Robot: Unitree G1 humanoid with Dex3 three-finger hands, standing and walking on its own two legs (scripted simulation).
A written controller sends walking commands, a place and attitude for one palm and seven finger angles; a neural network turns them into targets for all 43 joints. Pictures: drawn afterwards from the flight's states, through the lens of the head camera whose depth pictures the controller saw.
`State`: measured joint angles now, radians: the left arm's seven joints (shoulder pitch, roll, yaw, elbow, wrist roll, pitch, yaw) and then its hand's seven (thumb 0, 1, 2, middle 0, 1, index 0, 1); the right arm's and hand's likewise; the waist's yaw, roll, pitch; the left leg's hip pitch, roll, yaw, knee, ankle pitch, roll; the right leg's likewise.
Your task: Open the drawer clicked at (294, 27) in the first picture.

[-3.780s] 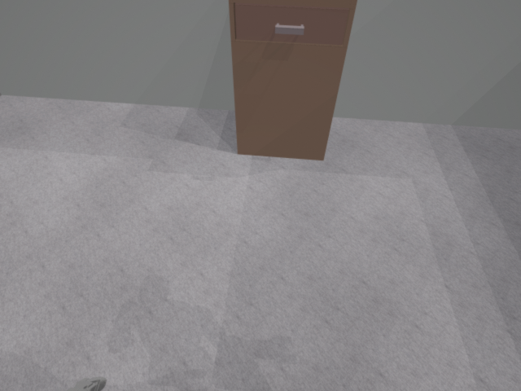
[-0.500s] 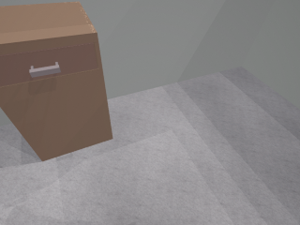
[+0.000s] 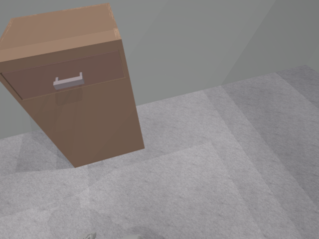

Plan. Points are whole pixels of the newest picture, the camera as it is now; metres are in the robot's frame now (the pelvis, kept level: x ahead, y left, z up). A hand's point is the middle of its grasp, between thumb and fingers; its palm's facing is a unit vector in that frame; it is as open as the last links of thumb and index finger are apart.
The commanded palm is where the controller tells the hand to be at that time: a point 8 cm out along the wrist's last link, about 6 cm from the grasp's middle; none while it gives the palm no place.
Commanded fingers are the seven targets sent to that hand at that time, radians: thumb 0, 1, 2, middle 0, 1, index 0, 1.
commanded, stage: turn to face it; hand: left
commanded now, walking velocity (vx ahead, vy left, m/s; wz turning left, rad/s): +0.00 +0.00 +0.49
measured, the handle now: (69, 79) +0.73 +0.41 -0.03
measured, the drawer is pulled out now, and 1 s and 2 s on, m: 0.00 0.00 0.00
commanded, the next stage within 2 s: take the last steps up to it in 0.38 s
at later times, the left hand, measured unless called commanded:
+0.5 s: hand out of the picture -0.04 +0.27 -0.18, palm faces +0.28 -0.93 -0.23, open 7.3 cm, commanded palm none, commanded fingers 0.00 0.90 0.90 -0.20 -0.30 -0.20 -0.30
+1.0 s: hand out of the picture +0.00 +0.20 -0.16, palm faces +0.33 -0.92 -0.20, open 7.3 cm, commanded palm none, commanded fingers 0.00 0.90 0.90 -0.20 -0.30 -0.20 -0.30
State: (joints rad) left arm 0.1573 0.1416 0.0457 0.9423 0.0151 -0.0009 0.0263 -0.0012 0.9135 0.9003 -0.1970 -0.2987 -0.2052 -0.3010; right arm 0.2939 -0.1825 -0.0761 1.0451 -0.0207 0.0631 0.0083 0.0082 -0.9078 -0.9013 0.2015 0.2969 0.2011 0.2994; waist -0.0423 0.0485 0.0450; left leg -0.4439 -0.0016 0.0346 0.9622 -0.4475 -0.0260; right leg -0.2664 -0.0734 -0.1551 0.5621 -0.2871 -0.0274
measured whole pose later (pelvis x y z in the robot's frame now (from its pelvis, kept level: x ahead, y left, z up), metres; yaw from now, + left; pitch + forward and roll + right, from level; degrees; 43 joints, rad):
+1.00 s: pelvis +0.06 +0.04 +0.01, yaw +16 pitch -2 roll +0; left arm 0.35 0.14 0.03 1.09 0.02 -0.05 0.02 0.00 0.93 0.90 -0.20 -0.30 -0.21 -0.30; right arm 0.34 -0.19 -0.06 1.11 -0.03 0.03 0.02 0.01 -0.91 -0.90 0.20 0.30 0.20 0.30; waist -0.01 0.03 0.01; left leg -0.47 0.07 0.06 0.99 -0.32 0.00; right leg -0.08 -0.03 -0.13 0.39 -0.28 -0.01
